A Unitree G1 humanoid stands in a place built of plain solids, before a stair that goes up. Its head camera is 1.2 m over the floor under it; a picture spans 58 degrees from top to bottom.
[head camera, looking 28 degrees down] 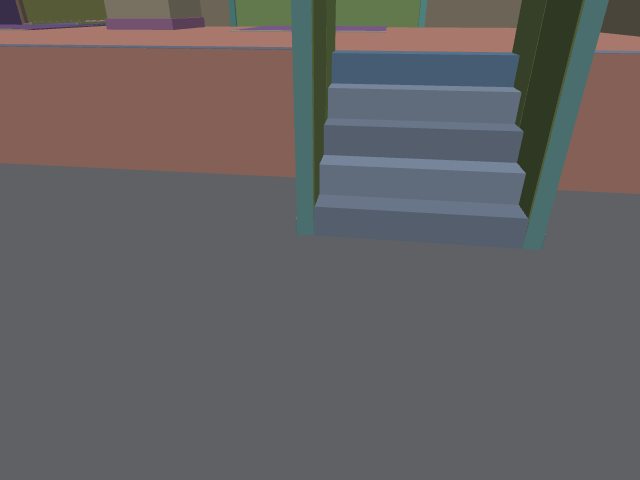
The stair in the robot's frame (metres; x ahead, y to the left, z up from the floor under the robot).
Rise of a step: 0.19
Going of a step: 0.20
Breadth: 1.20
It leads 8 degrees to the right of straight ahead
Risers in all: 5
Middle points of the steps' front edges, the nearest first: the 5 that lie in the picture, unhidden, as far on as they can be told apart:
2.23 -0.56 0.19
2.43 -0.58 0.38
2.62 -0.61 0.57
2.82 -0.64 0.76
3.01 -0.66 0.95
